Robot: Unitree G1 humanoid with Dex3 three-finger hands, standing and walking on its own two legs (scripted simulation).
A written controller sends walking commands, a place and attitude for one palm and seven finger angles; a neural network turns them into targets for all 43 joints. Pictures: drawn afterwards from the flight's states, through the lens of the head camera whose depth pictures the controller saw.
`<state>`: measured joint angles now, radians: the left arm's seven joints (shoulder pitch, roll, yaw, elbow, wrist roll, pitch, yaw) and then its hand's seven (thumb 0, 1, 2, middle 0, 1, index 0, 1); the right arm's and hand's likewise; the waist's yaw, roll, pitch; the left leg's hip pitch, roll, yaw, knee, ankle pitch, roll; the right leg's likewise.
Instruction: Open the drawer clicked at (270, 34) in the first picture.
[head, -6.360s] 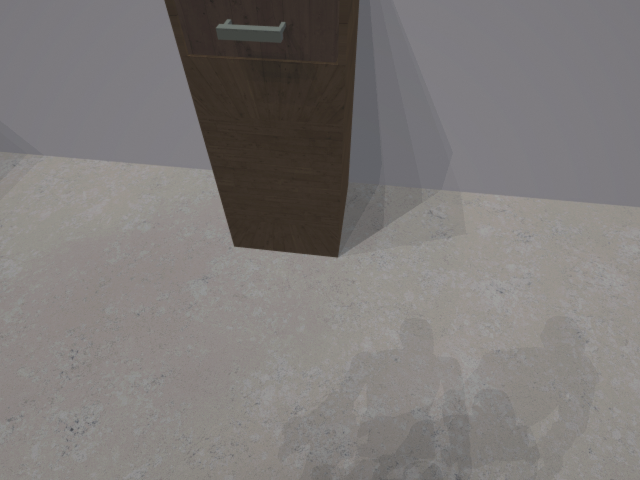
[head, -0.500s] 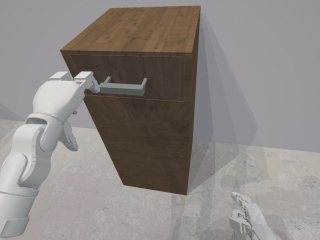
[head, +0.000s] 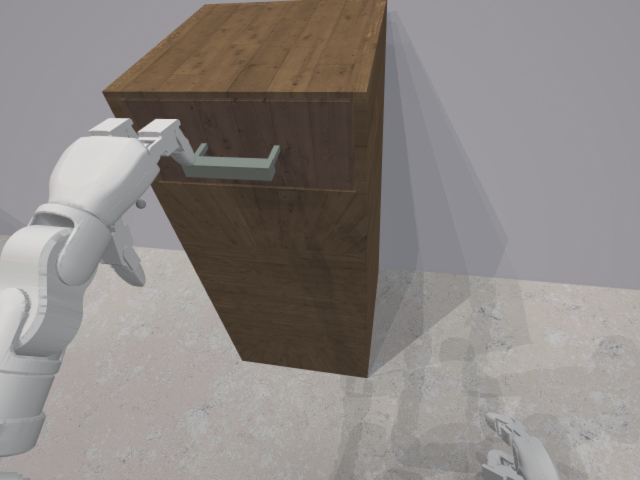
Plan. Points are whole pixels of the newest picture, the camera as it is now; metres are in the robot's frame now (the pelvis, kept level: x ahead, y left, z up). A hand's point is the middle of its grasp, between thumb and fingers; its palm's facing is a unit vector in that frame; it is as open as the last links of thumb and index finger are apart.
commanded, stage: move the hooked fingers above the handle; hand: left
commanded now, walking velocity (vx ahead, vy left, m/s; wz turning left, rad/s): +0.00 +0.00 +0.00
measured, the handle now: (233, 159) +0.56 +0.23 +0.11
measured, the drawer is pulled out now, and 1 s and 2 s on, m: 0.00 0.00 0.00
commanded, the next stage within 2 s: none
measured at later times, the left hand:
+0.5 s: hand (165, 189) +0.37 +0.24 +0.20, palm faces +0.08 -0.01 -1.00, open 13.9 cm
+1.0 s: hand (187, 172) +0.43 +0.24 +0.18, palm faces +0.05 -0.01 -1.00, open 13.9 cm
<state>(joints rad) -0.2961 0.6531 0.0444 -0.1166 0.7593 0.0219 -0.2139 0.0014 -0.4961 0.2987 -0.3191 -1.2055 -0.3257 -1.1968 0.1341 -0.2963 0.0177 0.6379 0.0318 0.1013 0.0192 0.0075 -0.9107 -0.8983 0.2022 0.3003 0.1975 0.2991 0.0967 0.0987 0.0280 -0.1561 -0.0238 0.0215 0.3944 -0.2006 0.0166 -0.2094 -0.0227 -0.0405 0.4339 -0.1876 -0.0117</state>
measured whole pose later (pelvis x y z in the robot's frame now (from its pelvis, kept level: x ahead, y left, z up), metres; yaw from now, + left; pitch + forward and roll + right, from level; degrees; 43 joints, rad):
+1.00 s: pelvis +0.03 +0.01 +0.00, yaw +0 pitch +4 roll +0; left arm -0.61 0.60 -0.08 0.31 0.86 0.00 -0.18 0.00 -0.49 0.30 -0.32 -1.21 -0.32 -1.20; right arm 0.17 -0.28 0.01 0.64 0.05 0.15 -0.01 0.01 -0.91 -0.90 0.20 0.30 0.20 0.30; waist 0.05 0.07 -0.02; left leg -0.24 -0.03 0.02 0.41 -0.23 0.03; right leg -0.28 -0.03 -0.04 0.44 -0.21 0.00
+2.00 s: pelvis +0.05 +0.00 -0.01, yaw -1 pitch +8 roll +0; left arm -0.79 0.63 -0.05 0.63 0.92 -0.08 -0.14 0.00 -0.49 0.30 -0.32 -1.21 -0.32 -1.20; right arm 0.25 -0.28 -0.03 0.65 0.05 0.20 -0.04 0.00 -0.91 -0.90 0.20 0.30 0.20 0.30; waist 0.00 0.06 -0.05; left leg -0.32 -0.01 0.03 0.47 -0.28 0.01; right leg -0.37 0.00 -0.03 0.49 -0.26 -0.02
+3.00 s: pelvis +0.04 +0.01 -0.01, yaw -1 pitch +8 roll +0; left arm -0.86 0.63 -0.05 0.73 0.94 -0.15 -0.14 0.00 -0.49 0.30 -0.32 -1.20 -0.32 -1.20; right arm 0.26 -0.27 -0.02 0.65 0.05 0.18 -0.05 0.00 -0.91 -0.90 0.20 0.30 0.20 0.30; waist -0.02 0.05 -0.06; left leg -0.35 -0.01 0.04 0.49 -0.28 0.03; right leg -0.39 -0.01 -0.02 0.50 -0.24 0.00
